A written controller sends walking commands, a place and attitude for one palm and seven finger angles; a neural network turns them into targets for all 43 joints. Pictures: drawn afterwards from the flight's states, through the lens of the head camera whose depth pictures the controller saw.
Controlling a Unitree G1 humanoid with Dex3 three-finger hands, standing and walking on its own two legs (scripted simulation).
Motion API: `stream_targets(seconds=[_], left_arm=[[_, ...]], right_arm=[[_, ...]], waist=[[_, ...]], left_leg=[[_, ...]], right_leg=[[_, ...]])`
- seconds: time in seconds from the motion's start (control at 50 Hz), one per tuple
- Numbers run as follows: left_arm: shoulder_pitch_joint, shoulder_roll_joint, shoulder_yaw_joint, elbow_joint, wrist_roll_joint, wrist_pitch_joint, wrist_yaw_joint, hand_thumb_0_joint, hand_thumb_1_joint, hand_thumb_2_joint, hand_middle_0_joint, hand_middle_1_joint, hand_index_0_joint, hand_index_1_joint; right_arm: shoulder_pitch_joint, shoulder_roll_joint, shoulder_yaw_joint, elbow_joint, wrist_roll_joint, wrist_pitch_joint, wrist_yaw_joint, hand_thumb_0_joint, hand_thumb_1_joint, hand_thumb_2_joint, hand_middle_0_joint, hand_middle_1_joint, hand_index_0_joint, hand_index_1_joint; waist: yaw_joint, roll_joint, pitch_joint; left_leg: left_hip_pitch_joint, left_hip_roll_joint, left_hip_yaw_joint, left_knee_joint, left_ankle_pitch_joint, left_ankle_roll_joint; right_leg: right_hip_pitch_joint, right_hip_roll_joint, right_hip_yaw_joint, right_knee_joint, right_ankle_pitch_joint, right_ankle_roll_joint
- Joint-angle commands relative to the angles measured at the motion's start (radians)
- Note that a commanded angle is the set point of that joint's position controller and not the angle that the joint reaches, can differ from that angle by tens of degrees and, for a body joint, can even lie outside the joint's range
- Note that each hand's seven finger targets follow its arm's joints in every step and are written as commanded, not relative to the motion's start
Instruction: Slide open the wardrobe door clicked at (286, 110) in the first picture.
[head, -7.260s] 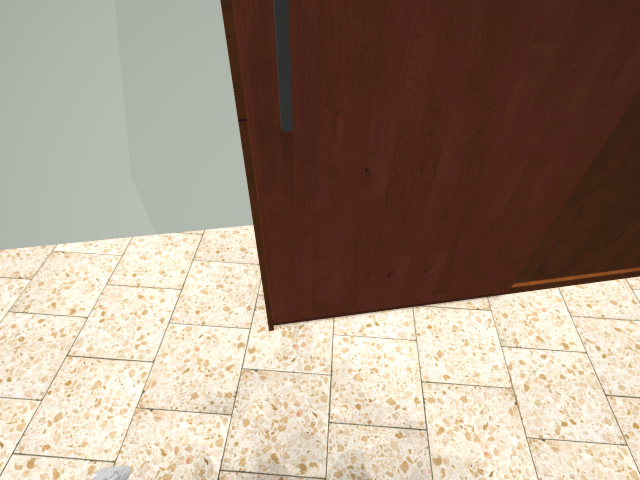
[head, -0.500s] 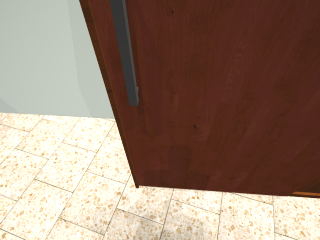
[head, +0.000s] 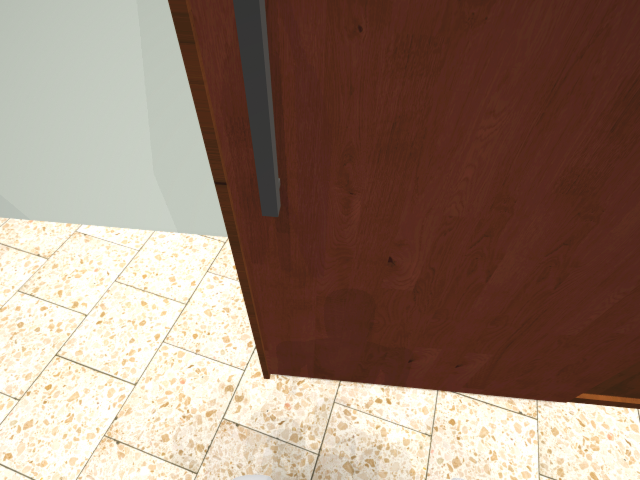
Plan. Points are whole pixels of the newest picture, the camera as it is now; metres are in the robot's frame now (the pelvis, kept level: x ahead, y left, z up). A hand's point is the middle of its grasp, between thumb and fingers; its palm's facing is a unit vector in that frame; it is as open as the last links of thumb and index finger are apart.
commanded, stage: come to a stop and stand still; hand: left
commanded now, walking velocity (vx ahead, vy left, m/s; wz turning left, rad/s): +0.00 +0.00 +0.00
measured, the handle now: (263, 91) +0.45 +0.12 +0.25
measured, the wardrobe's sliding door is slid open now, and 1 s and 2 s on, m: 0.00 0.00 0.00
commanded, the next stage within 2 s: none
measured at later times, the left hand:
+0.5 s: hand out of the picture -0.05 +0.21 -0.17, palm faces +0.03 -0.98 -0.20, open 7.4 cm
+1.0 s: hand out of the picture -0.18 +0.25 -0.19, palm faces +0.08 -0.98 -0.17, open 7.4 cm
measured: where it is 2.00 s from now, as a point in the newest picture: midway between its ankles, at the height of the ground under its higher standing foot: outside the picture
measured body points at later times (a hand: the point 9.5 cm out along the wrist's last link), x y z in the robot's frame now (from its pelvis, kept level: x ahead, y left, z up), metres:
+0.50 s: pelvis -0.08 +0.02 +0.00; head -0.11 +0.04 +0.45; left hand -0.05 +0.26 -0.16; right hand -0.09 -0.21 -0.14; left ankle +0.05 +0.10 -0.72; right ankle -0.03 -0.12 -0.72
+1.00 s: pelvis -0.25 +0.07 -0.02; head -0.30 +0.10 +0.43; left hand -0.18 +0.30 -0.17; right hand -0.28 -0.13 -0.17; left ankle -0.18 +0.13 -0.73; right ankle -0.20 -0.04 -0.65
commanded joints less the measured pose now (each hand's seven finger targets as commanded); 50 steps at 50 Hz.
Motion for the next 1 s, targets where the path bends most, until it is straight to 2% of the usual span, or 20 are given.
stream_targets(seconds=[0.0,0.02,0.04,0.06,0.14,0.18,0.28,0.4,0.5,0.6,0.64,0.7,0.74,0.8,0.82,0.84,0.86,0.88,0.94,0.98], left_arm=[[0.239,0.071,-0.012,0.021,0.001,-0.050,0.020,0.000,0.900,0.900,-0.200,-0.300,-0.200,-0.300],[0.196,0.135,0.004,-0.014,0.017,-0.078,0.022,0.000,0.900,0.900,-0.200,-0.300,-0.200,-0.300],[0.127,0.166,0.026,-0.057,0.010,-0.081,0.022,0.000,0.900,0.900,-0.200,-0.300,-0.200,-0.300],[0.109,0.152,0.009,-0.086,0.012,-0.087,0.024,0.000,0.900,0.900,-0.200,-0.300,-0.200,-0.300],[0.028,0.147,0.012,-0.136,-0.010,-0.061,0.023,0.000,0.900,0.900,-0.200,-0.300,-0.200,-0.300],[0.050,0.129,0.008,-0.144,-0.003,-0.034,0.018,0.000,0.900,0.900,-0.200,-0.300,-0.200,-0.300],[0.056,0.165,0.010,-0.158,0.002,-0.026,0.006,0.000,0.900,0.900,-0.200,-0.300,-0.200,-0.300],[0.083,0.162,0.026,-0.166,-0.005,-0.014,-0.005,0.000,0.900,0.900,-0.200,-0.300,-0.200,-0.300],[0.284,0.085,0.022,-0.092,-0.001,0.005,-0.013,0.000,0.900,0.900,-0.200,-0.300,-0.200,-0.300],[0.386,0.094,0.033,-0.051,0.005,0.013,-0.008,0.000,0.900,0.900,-0.200,-0.300,-0.200,-0.300],[0.124,0.182,0.046,-0.137,0.012,0.003,0.009,0.000,0.900,0.900,-0.200,-0.300,-0.200,-0.300],[-0.304,0.194,0.057,-0.256,0.022,-0.015,0.021,0.000,0.900,0.900,-0.200,-0.300,-0.200,-0.300],[-0.204,0.190,0.057,-0.236,0.030,-0.013,0.022,0.000,0.900,0.900,-0.200,-0.300,-0.200,-0.300],[0.034,0.071,0.031,-0.158,-0.001,0.006,0.031,0.000,0.900,0.900,-0.200,-0.300,-0.200,-0.300],[0.124,0.033,0.023,-0.140,-0.004,0.008,0.022,0.000,0.900,0.900,-0.200,-0.300,-0.200,-0.300],[0.159,0.021,0.033,-0.144,-0.013,0.010,0.016,0.000,0.900,0.900,-0.200,-0.300,-0.200,-0.300],[0.105,0.067,0.042,-0.154,-0.006,0.032,0.010,0.000,0.900,0.900,-0.200,-0.300,-0.200,-0.300],[0.025,0.130,0.049,-0.156,0.003,0.043,0.006,0.000,0.900,0.900,-0.200,-0.300,-0.200,-0.300],[0.079,0.119,0.039,-0.129,0.007,0.033,-0.017,0.000,0.900,0.900,-0.200,-0.300,-0.200,-0.300],[0.139,0.105,0.034,-0.113,0.005,0.031,-0.029,0.000,0.900,0.900,-0.200,-0.300,-0.200,-0.300]], right_arm=[[-0.041,-0.214,-0.050,-0.071,0.009,-0.016,0.007,0.000,-0.900,-0.900,0.200,0.300,0.200,0.300],[0.051,-0.161,-0.035,-0.110,0.016,-0.025,0.015,0.000,-0.900,-0.900,0.200,0.300,0.200,0.300],[0.113,-0.083,-0.040,-0.120,0.011,-0.025,0.027,0.000,-0.900,-0.900,0.200,0.300,0.200,0.300],[0.095,-0.088,-0.037,-0.125,0.007,-0.022,0.030,0.000,-0.900,-0.900,0.200,0.300,0.200,0.300],[0.160,-0.135,-0.046,-0.095,0.001,-0.013,0.025,0.000,-0.900,-0.900,0.200,0.300,0.200,0.300],[0.121,-0.141,-0.040,-0.112,-0.002,-0.003,0.025,0.000,-0.900,-0.900,0.200,0.300,0.200,0.300],[0.178,-0.150,-0.044,-0.116,-0.008,0.017,0.034,0.000,-0.900,-0.900,0.200,0.300,0.200,0.300],[0.249,-0.155,-0.041,-0.101,-0.018,0.012,0.029,0.000,-0.900,-0.900,0.200,0.300,0.200,0.300],[0.143,-0.215,-0.055,-0.107,-0.012,0.013,0.020,0.000,-0.900,-0.900,0.200,0.300,0.200,0.300],[0.111,-0.178,-0.060,-0.095,-0.008,0.046,0.023,0.000,-0.900,-0.900,0.200,0.300,0.200,0.300],[0.212,-0.112,-0.082,-0.084,-0.001,0.085,0.024,0.000,-0.900,-0.900,0.200,0.300,0.200,0.300],[0.546,-0.127,-0.097,0.010,-0.008,0.091,0.028,0.000,-0.900,-0.900,0.200,0.300,0.200,0.300],[0.552,-0.070,-0.067,0.004,0.005,0.050,0.042,0.000,-0.900,-0.900,0.200,0.300,0.200,0.300],[0.458,-0.048,-0.041,0.005,-0.001,0.020,0.022,0.000,-0.900,-0.900,0.200,0.300,0.200,0.300],[0.397,-0.050,-0.027,-0.026,-0.002,0.005,0.005,0.000,-0.900,-0.900,0.200,0.300,0.200,0.300],[0.320,-0.106,-0.033,-0.071,-0.009,0.007,-0.009,0.000,-0.900,-0.900,0.200,0.300,0.200,0.300],[0.180,-0.153,-0.033,-0.112,-0.003,-0.009,-0.011,0.000,-0.900,-0.900,0.200,0.300,0.200,0.300],[0.085,-0.151,-0.033,-0.120,-0.006,-0.004,-0.014,0.000,-0.900,-0.900,0.200,0.300,0.200,0.300],[0.131,-0.163,-0.037,-0.092,-0.021,-0.021,-0.008,0.000,-0.900,-0.900,0.200,0.300,0.200,0.300],[0.166,-0.196,-0.053,-0.072,-0.020,-0.020,-0.006,0.000,-0.900,-0.900,0.200,0.300,0.200,0.300]], waist=[[0.053,0.046,-0.129],[0.002,-0.071,-0.209],[-0.039,-0.284,-0.227],[-0.036,-0.193,-0.236],[-0.074,0.039,-0.132],[-0.044,0.147,0.012],[-0.058,-0.018,0.082],[-0.058,0.087,-0.023],[0.032,0.227,-0.079],[0.051,0.071,-0.003],[-0.061,-0.292,0.027],[-0.294,-0.177,-0.081],[-0.220,-0.136,-0.015],[-0.107,0.271,0.127],[-0.052,0.304,0.129],[-0.013,0.239,0.020],[0.033,0.285,0.008],[0.029,0.313,0.119],[0.039,0.050,0.076],[0.034,0.057,-0.001]], left_leg=[[0.154,0.192,-0.139,0.115,0.361,0.061],[0.075,0.124,-0.125,0.241,0.354,0.029],[-0.123,0.030,-0.079,0.258,-0.118,-0.018],[-0.169,0.016,-0.091,0.207,-0.211,-0.036],[0.106,0.078,-0.127,0.021,0.224,0.009],[-0.052,0.128,-0.220,-0.107,-0.052,0.041],[-0.086,0.053,-0.169,-0.087,-0.295,-0.003],[-0.092,0.062,-0.219,-0.157,-0.338,0.003],[-0.319,0.158,-0.340,-0.396,-0.490,0.047],[-0.376,0.036,-0.196,-0.211,-0.483,-0.018],[-0.089,-0.063,-0.097,0.524,-0.197,-0.069],[0.203,-0.030,-0.102,0.925,-0.154,-0.052],[0.150,0.015,-0.059,0.410,-0.274,-0.023],[-0.029,0.020,-0.073,-0.253,-0.054,-0.046],[-0.098,0.128,-0.197,-0.267,0.096,-0.020],[-0.204,0.228,-0.346,-0.259,0.065,0.059],[-0.326,0.277,-0.548,-0.382,-0.354,0.082],[-0.422,0.299,-0.634,-0.430,-0.581,0.085],[-0.374,0.289,-0.585,-0.389,-0.576,0.147],[-0.286,0.244,-0.473,-0.406,-0.544,0.108]], right_leg=[[-0.043,-0.071,0.112,-0.430,0.371,0.022],[0.136,-0.124,0.137,-0.479,0.929,0.025],[0.256,-0.259,0.249,-0.348,1.279,-0.032],[0.321,-0.261,0.212,-0.287,1.304,-0.093],[0.003,-0.099,0.088,-0.230,0.600,-0.038],[-0.036,-0.034,0.074,-0.323,0.127,-0.022],[-0.194,-0.081,0.155,-0.465,-0.193,-0.052],[-0.137,-0.022,0.082,-0.361,-0.104,-0.041],[0.176,0.084,-0.051,-0.104,0.080,-0.024],[0.166,0.019,0.062,-0.368,-0.063,-0.073],[-0.422,-0.353,0.493,-0.787,-0.421,-0.192],[-0.662,-0.216,0.173,-0.612,0.008,-0.080],[-0.492,-0.152,0.144,-0.491,0.022,-0.036],[-0.323,0.042,0.099,0.145,0.021,0.001],[-0.325,0.099,0.081,0.391,0.042,0.022],[-0.255,0.080,0.128,0.598,0.081,0.024],[-0.295,0.048,0.230,0.585,0.176,0.039],[-0.335,0.026,0.242,0.554,0.228,0.033],[-0.249,0.030,0.156,0.551,0.225,0.012],[-0.159,0.058,0.065,0.405,0.154,0.001]])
